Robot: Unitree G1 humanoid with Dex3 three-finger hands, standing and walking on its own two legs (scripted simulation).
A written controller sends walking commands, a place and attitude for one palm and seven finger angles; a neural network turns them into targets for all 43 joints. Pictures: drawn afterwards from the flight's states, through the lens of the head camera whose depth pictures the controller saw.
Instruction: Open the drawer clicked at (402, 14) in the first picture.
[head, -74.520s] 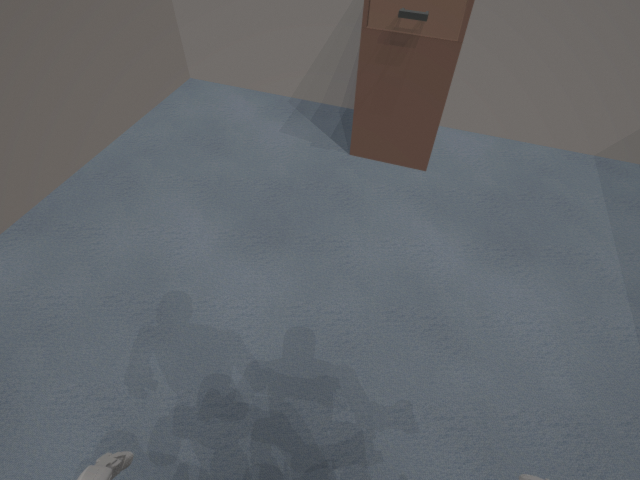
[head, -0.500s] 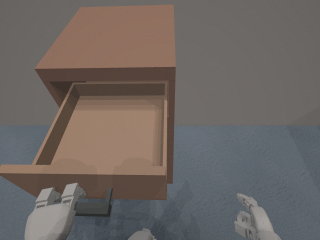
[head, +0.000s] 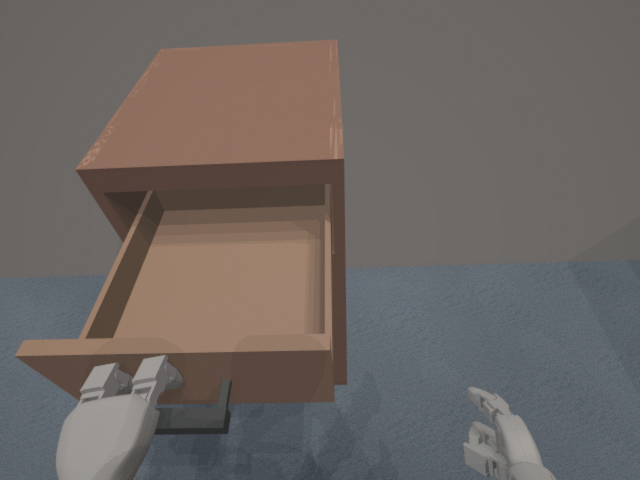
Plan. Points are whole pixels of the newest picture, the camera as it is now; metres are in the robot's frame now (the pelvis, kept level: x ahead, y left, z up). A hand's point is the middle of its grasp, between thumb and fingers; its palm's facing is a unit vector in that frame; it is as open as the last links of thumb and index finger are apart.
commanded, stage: lift the hand off the handle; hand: left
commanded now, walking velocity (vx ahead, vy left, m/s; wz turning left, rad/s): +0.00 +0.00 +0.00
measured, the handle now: (185, 404) +0.20 +0.20 +0.00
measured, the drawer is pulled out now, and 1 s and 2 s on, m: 0.28 0.28 0.28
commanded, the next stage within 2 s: draw the hand back to the body in 0.92 s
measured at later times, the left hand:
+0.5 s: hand (111, 412) +0.16 +0.23 +0.10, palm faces +0.09 -0.12 -0.99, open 13.6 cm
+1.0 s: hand (80, 403) +0.15 +0.23 +0.14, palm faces +0.09 -0.17 -0.98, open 13.9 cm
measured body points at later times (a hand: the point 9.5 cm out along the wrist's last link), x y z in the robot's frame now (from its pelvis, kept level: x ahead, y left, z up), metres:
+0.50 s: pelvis +0.02 +0.00 +0.02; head +0.01 -0.04 +0.47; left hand +0.15 +0.23 +0.15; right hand +0.24 -0.20 -0.06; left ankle +0.02 +0.12 -0.69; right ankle -0.02 -0.11 -0.69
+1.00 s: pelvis +0.01 +0.01 +0.04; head -0.01 -0.03 +0.48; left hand +0.14 +0.24 +0.19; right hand +0.24 -0.18 -0.03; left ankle +0.02 +0.12 -0.69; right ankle -0.02 -0.11 -0.69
